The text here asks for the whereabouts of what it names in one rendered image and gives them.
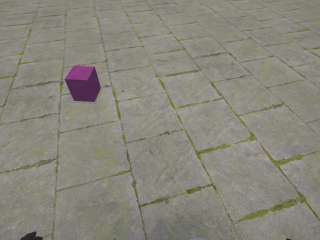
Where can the carton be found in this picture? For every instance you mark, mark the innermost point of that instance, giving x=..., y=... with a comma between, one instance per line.
x=83, y=83

